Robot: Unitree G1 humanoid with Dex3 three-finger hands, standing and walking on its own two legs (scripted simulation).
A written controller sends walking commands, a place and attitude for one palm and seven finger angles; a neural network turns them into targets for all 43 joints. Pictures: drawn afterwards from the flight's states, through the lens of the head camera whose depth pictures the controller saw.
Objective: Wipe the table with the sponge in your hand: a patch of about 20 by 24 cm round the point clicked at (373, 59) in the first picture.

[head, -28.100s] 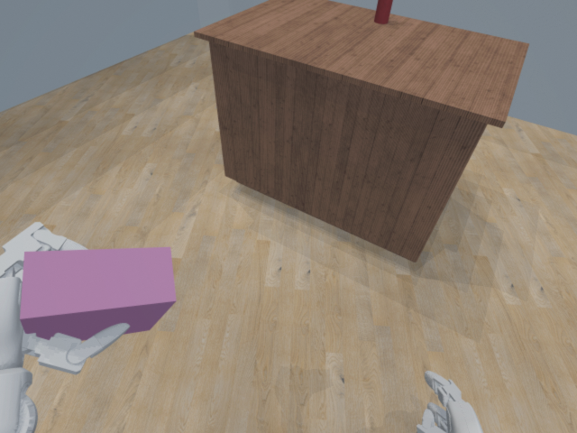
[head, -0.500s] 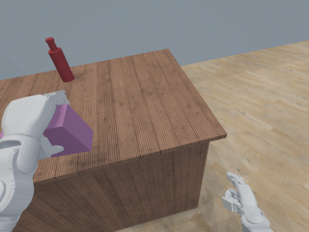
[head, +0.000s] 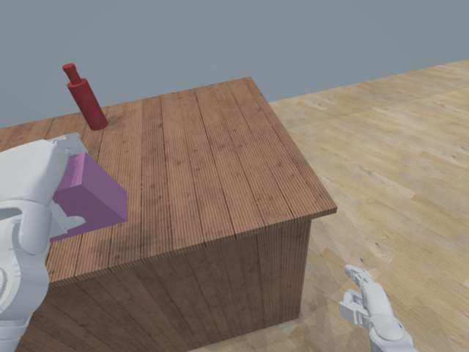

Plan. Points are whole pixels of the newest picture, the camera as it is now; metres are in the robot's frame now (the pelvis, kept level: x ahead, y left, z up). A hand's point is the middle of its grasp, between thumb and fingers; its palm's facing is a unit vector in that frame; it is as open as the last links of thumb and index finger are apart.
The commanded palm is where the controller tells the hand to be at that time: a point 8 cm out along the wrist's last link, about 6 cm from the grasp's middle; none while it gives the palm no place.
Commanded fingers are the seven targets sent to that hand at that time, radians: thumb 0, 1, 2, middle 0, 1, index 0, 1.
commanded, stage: move the sponge above the wiping area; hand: left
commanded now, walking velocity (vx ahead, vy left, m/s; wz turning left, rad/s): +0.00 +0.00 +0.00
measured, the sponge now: (73, 206) +0.25 +0.31 +0.16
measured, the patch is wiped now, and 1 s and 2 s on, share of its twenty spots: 0.00 0.00 0.00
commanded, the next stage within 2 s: none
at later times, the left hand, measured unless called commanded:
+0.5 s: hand (61, 206) +0.24 +0.31 +0.18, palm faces +0.07 -0.01 -1.00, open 10.0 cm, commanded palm +0.20 +0.30 +0.24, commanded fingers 0.00 0.10 1.30 -1.20 -1.60 -1.20 -1.60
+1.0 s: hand (54, 216) +0.24 +0.34 +0.15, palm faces -0.01 -0.04 -1.00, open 10.0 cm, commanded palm +0.22 +0.33 +0.23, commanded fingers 0.00 0.10 1.30 -1.20 -1.60 -1.20 -1.60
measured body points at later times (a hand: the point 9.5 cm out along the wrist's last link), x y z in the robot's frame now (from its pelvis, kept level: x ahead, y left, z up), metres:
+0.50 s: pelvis +0.00 -0.02 +0.00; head -0.01 -0.08 +0.44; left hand +0.23 +0.31 +0.23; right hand +0.25 -0.23 -0.09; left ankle +0.03 +0.10 -0.74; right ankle +0.01 -0.08 -0.74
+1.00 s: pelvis +0.00 +0.00 +0.00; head +0.00 -0.05 +0.44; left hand +0.23 +0.34 +0.20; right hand +0.23 -0.22 -0.10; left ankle +0.03 +0.10 -0.74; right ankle +0.01 -0.08 -0.74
